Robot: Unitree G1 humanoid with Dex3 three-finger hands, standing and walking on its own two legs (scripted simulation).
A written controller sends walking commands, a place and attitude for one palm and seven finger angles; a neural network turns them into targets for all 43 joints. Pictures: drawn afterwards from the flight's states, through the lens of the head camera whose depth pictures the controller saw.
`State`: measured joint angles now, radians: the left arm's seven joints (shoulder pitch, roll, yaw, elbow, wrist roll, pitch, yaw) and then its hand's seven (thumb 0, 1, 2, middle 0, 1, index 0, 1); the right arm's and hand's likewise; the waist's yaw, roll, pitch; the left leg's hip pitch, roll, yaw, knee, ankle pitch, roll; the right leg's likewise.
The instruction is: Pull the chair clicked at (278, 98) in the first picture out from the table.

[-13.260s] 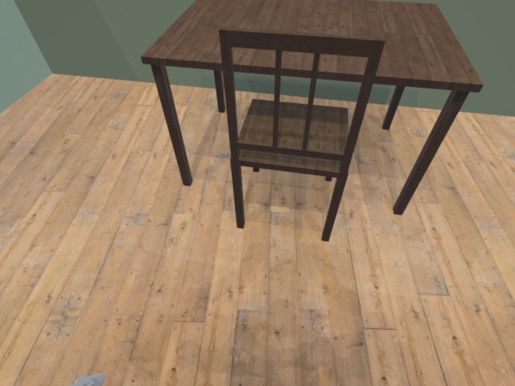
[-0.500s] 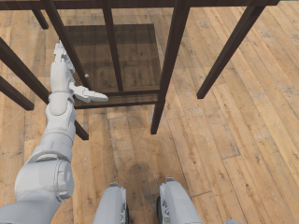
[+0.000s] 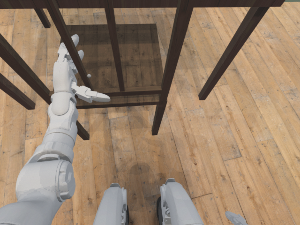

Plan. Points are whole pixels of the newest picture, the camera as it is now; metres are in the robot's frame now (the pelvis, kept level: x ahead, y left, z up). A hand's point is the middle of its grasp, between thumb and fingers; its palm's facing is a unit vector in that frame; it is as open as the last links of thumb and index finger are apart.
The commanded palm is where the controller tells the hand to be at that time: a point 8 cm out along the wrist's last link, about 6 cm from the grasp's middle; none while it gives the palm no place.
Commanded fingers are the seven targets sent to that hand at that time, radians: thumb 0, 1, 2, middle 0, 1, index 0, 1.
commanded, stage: hook a spindle and tug to test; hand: left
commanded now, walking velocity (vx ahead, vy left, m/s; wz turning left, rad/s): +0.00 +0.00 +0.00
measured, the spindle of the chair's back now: (75, 56) +0.53 +0.17 +0.06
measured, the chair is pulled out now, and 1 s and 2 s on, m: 0.00 0.02 0.08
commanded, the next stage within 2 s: step backward, pulling the chair out in 1.24 s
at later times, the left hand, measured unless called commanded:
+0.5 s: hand (87, 74) +0.50 +0.14 +0.04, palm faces +0.06 -1.00 -0.03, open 7.9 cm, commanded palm +0.46 +0.18 +0.03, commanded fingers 0.00 0.84 0.88 -0.50 -1.45 -0.50 -1.45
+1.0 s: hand (90, 79) +0.48 +0.13 +0.04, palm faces +0.04 -1.00 -0.03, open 5.2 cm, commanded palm +0.44 +0.18 +0.03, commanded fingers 0.00 0.90 0.90 -0.50 -1.45 -0.50 -1.45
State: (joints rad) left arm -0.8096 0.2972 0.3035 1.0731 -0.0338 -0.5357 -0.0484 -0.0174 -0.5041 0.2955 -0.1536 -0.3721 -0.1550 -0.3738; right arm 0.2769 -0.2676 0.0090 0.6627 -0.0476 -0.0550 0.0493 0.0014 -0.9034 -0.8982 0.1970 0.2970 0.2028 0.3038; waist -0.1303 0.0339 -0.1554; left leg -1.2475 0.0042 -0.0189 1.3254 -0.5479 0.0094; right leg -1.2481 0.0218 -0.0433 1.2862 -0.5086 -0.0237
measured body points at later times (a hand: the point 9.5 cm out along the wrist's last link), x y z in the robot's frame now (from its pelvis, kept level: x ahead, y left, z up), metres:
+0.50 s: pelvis +0.01 +0.00 +0.00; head +0.16 +0.01 +0.43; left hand +0.49 +0.19 +0.04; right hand +0.06 -0.26 -0.12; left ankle +0.03 +0.11 -0.61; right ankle +0.05 -0.11 -0.61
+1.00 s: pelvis +0.01 +0.00 +0.01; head +0.16 +0.01 +0.44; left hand +0.47 +0.19 +0.04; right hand +0.09 -0.26 -0.12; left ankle +0.03 +0.11 -0.61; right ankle +0.05 -0.11 -0.61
